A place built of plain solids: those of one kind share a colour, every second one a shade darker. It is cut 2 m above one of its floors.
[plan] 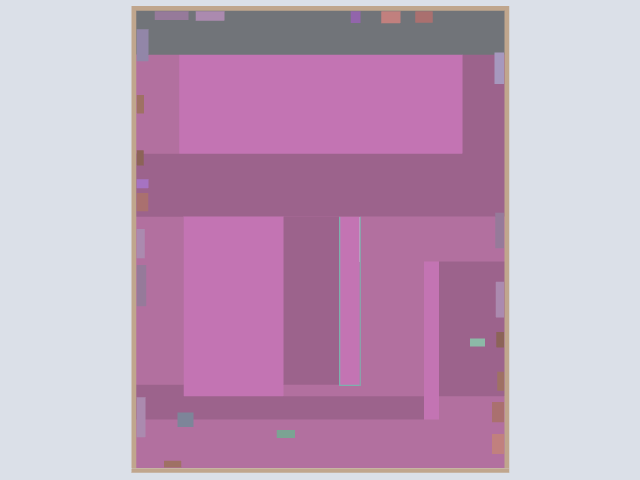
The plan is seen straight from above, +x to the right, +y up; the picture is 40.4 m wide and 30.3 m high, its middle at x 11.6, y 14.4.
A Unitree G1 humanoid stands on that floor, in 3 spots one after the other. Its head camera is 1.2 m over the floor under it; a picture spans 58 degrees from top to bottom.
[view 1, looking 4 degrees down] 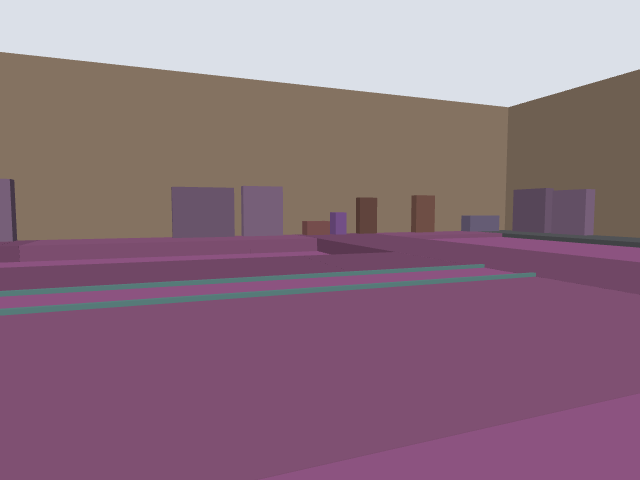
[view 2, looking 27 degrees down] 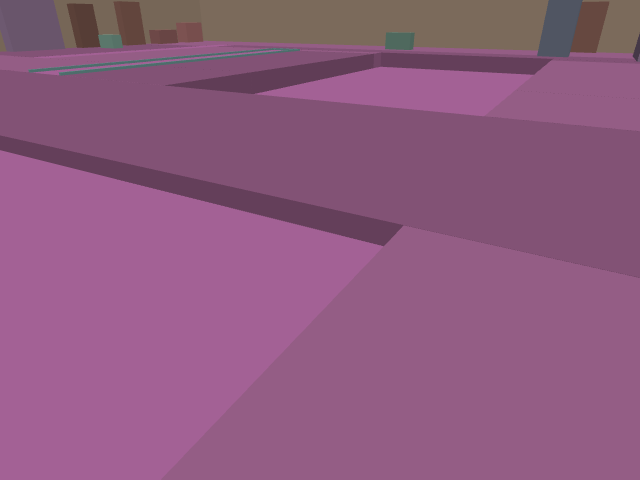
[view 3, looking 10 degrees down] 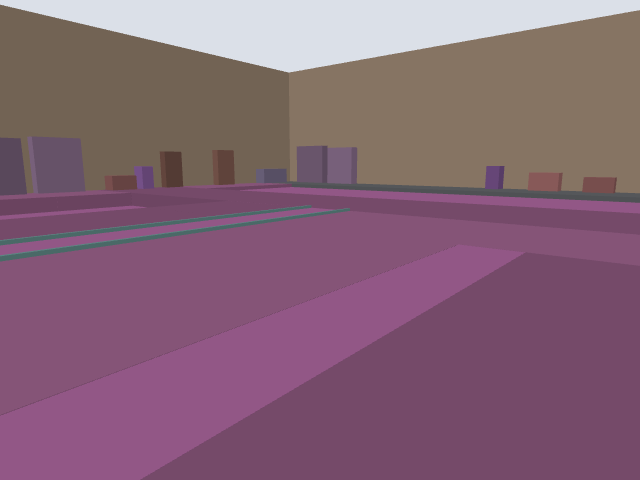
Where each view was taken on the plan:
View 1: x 20.00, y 9.47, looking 159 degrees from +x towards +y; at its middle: floor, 17.93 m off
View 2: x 1.90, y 22.34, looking -60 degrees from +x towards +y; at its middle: bay_floor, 3.06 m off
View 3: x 20.58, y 6.73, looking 129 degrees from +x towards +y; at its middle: floor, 6.91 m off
